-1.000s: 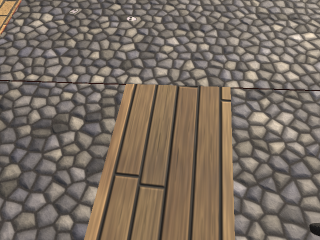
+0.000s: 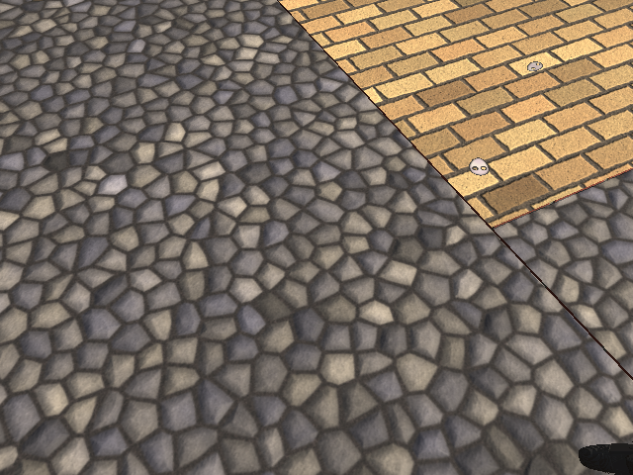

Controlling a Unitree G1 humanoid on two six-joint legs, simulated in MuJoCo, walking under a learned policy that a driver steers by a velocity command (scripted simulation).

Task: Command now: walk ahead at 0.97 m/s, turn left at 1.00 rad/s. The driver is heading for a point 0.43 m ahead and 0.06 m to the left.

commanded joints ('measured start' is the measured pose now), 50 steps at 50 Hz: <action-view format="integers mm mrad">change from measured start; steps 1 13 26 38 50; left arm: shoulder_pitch -88 -133 -464 -373 -252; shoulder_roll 40 99 -25 -18 -11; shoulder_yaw -9 -20 -39 -43 -40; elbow -52 -210 -275 -186 -100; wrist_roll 2 -16 -29 -9 -15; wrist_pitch -41 -9 -65 13 45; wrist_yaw -5 7 -30 -15 -10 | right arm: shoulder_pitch -89 334 369 305 157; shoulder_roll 14 -215 -31 35 -57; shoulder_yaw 27 -83 -37 -22 -37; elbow -98 42 155 108 118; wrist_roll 8 2 55 48 18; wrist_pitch -1 -4 -42 40 26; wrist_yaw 21 -80 -150 -126 -136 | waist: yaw -75 -160 -149 -108 -8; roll -95 -61 8 -96 27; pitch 147 -252 -58 -59 -22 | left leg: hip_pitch -51 1135 549 322 506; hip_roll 47 227 -61 -34 57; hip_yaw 0 -735 -177 -109 -164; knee -143 -884 -826 -102 -776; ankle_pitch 117 201 587 -322 -221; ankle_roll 10 328 12 -168 -30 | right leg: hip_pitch -108 -804 -337 -326 -397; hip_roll -237 -33 101 -157 -18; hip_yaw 55 276 154 474 322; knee -293 1244 125 -113 -50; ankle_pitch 290 -47 628 475 -145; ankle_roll -63 7 4 -257 -72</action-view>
